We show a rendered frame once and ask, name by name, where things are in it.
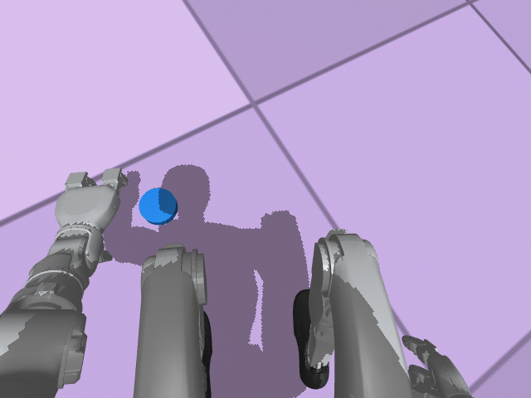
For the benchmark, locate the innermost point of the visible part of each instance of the left robot arm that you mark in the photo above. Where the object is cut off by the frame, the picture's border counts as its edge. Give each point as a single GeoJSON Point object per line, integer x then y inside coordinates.
{"type": "Point", "coordinates": [42, 339]}

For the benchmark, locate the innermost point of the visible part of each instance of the right robot hand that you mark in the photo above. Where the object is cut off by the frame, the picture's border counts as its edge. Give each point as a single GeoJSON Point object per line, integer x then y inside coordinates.
{"type": "Point", "coordinates": [443, 380]}

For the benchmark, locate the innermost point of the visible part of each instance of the left robot hand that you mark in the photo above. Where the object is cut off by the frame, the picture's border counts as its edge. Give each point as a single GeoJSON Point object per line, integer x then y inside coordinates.
{"type": "Point", "coordinates": [85, 203]}

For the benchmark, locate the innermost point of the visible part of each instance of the right robot foot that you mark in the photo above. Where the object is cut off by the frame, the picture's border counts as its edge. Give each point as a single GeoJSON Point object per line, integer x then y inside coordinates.
{"type": "Point", "coordinates": [311, 377]}

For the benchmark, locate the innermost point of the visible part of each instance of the tin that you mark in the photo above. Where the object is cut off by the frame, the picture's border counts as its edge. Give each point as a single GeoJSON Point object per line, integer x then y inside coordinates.
{"type": "Point", "coordinates": [158, 206]}

